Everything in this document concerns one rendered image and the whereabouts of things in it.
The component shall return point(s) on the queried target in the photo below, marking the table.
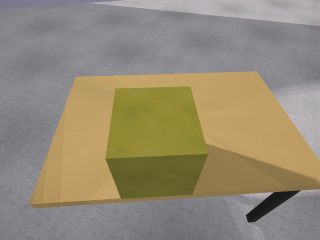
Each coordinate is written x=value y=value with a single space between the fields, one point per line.
x=253 y=146

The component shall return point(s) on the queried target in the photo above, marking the carton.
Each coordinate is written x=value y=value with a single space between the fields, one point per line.
x=156 y=146

